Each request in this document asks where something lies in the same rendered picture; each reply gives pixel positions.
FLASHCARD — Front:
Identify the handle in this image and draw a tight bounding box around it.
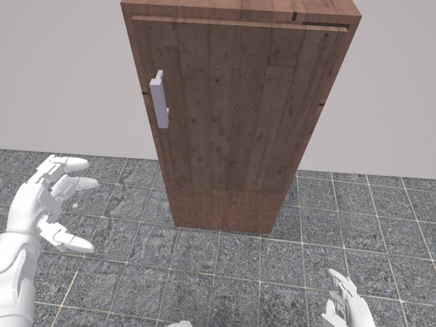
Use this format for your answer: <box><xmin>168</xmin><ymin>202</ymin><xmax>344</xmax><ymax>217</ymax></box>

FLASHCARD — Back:
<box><xmin>150</xmin><ymin>70</ymin><xmax>169</xmax><ymax>128</ymax></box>

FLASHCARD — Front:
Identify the robot left forearm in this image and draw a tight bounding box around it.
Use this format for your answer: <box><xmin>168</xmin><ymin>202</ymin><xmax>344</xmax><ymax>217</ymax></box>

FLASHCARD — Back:
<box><xmin>0</xmin><ymin>232</ymin><xmax>42</xmax><ymax>327</ymax></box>

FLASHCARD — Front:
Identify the cupboard door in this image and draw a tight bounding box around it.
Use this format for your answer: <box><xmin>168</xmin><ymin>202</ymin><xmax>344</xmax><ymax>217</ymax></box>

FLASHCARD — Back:
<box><xmin>131</xmin><ymin>16</ymin><xmax>348</xmax><ymax>195</ymax></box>

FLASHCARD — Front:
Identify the robot left hand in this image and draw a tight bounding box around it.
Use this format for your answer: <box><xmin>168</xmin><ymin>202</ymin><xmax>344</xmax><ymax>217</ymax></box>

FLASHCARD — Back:
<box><xmin>5</xmin><ymin>155</ymin><xmax>99</xmax><ymax>253</ymax></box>

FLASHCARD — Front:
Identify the robot right hand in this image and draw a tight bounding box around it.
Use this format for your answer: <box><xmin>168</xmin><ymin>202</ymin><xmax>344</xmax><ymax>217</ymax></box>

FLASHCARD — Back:
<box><xmin>322</xmin><ymin>268</ymin><xmax>376</xmax><ymax>327</ymax></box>

